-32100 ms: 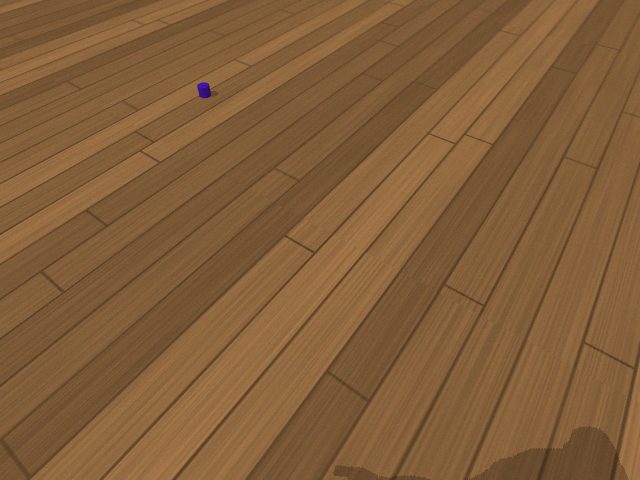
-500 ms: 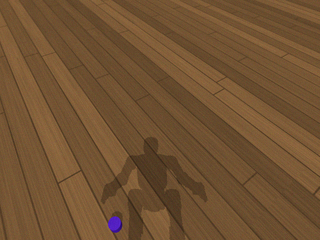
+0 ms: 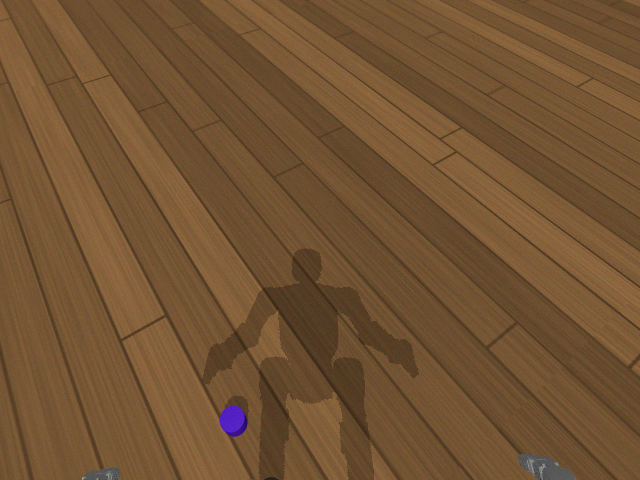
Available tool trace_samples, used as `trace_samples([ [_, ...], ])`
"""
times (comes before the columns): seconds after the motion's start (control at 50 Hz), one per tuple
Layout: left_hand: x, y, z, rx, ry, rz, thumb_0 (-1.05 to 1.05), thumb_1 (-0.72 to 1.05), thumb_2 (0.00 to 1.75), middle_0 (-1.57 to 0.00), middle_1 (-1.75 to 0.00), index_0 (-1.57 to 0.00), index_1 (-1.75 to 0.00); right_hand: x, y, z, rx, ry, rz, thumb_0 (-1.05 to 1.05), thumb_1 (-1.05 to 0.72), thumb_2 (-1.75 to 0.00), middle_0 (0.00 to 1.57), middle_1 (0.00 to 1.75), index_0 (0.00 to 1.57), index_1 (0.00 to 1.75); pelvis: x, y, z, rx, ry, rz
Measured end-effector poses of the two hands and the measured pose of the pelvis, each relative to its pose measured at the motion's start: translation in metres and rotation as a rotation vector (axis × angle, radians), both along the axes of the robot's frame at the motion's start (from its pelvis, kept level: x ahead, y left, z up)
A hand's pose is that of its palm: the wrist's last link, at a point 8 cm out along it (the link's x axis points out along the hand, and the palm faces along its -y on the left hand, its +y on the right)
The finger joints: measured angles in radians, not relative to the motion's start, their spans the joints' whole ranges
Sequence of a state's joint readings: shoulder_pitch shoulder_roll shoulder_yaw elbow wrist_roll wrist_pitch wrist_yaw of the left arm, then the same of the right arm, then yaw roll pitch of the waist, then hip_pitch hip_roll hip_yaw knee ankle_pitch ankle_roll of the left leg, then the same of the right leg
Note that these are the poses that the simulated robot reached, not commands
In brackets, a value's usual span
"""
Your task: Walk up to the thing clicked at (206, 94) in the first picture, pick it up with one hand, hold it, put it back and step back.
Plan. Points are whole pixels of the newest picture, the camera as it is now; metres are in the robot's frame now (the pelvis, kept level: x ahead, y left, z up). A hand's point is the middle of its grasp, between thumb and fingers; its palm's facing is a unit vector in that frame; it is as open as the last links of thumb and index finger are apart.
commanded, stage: walk up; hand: left
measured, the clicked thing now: (233, 421) +0.33 +0.24 -0.74
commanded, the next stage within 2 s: none
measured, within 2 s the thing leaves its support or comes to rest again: neither
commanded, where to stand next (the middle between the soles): -0.06 +0.00 m, yaw +0 degrees
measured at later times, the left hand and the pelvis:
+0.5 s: hand out of the picture -0.03 +0.24 -0.15, palm faces +0.07 -0.90 -0.43, open 7.4 cm; pelvis -0.13 -0.03 -0.02, yaw +6 degrees
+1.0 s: hand out of the picture -0.25 +0.25 -0.16, palm faces +0.01 -0.91 -0.42, open 7.4 cm; pelvis -0.29 -0.02 -0.02, yaw +0 degrees
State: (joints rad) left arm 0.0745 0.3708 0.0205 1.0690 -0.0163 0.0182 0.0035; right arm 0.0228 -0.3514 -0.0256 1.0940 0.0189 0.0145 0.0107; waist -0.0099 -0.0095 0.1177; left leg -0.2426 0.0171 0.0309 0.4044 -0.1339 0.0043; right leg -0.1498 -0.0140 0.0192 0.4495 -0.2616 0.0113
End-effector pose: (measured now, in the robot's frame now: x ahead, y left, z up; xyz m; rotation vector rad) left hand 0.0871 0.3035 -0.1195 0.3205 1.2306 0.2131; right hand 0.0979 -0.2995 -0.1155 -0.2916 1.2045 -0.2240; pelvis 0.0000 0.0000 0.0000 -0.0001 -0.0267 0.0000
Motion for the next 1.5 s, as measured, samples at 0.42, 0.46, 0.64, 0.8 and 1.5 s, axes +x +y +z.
trace_samples([
  [0.42,-0.116,-0.031,0.011,0.094,-0.042,0.039,0.01,0.90,0.90,-0.21,-0.30,-0.21,-0.30,-0.094,-0.046,-0.033,-0.036,0.091,0.113,0.00,-0.90,-0.90,0.20,0.30,0.20,0.30,-0.103,-0.036,-0.016,0.024,0.012,0.064],
  [0.46,-0.123,-0.028,0.010,0.093,-0.076,0.043,0.01,0.90,0.90,-0.21,-0.30,-0.21,-0.30,-0.106,-0.042,-0.034,-0.043,0.108,0.134,0.00,-0.90,-0.90,0.20,0.30,0.20,0.30,-0.116,-0.034,-0.018,0.022,0.010,0.082],
  [0.64,-0.184,0.005,-0.013,0.065,-0.109,0.065,0.01,0.90,0.90,-0.21,-0.30,-0.21,-0.30,-0.157,-0.013,-0.022,-0.061,0.034,0.173,0.00,-0.90,-0.90,0.20,0.30,0.20,0.30,-0.184,-0.011,-0.030,0.016,-0.026,0.110],
  [0.8,-0.255,0.013,-0.001,0.066,-0.065,0.088,0.01,0.90,0.90,-0.21,-0.30,-0.20,-0.30,-0.196,-0.007,0.002,-0.072,-0.035,0.157,0.00,-0.90,-0.90,0.21,0.30,0.20,0.30,-0.230,-0.012,-0.014,-0.026,-0.016,0.073],
  [1.5,-0.353,-0.009,0.004,0.014,-0.088,-0.003,0.01,0.90,0.90,-0.20,-0.30,-0.20,-0.30,-0.377,-0.018,-0.009,-0.011,0.005,0.027,0.01,-0.90,-0.90,0.20,0.30,0.20,0.30,-0.333,-0.014,-0.010,-0.021,-0.027,0.023],
])
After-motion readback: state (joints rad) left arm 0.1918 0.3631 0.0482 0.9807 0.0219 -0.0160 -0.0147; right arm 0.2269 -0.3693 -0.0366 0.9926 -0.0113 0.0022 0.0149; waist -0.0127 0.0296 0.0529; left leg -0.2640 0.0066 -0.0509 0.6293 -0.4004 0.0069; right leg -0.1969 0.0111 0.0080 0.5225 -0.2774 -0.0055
